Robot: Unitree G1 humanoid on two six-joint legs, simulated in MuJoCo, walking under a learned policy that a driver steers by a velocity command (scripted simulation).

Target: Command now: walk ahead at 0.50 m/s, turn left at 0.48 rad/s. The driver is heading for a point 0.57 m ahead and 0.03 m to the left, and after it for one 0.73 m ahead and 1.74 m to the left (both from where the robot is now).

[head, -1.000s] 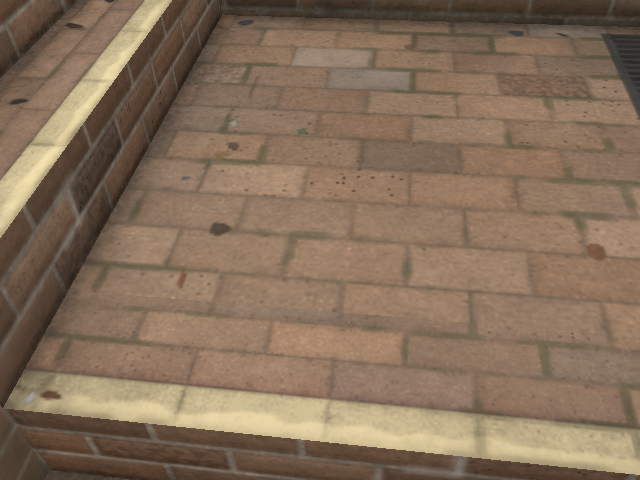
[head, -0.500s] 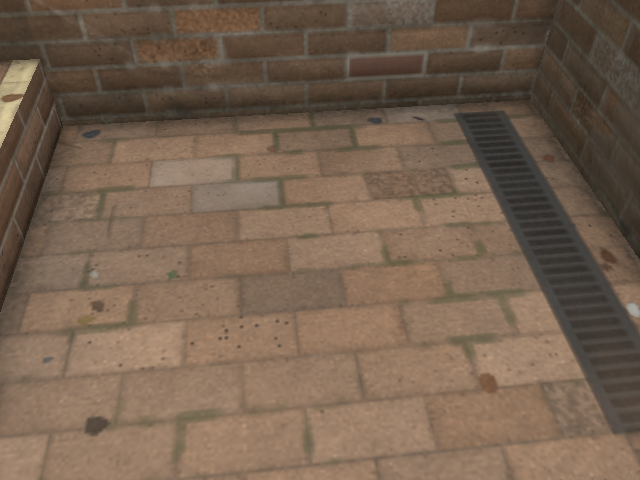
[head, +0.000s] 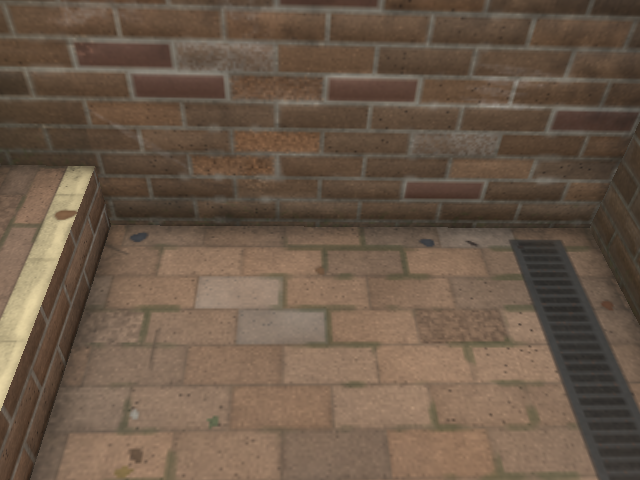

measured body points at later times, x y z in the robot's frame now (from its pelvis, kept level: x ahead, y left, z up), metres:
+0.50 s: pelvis +0.27 -0.03 +0.07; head +0.26 -0.02 +0.52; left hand +0.44 +0.23 -0.01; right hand +0.33 -0.26 -0.08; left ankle +0.08 +0.04 -0.57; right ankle +0.36 -0.12 -0.65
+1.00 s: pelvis +0.49 +0.09 +0.07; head +0.52 +0.12 +0.51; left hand +0.39 +0.36 -0.07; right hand +0.79 -0.02 -0.02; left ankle +0.52 +0.21 -0.65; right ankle +0.40 -0.11 -0.58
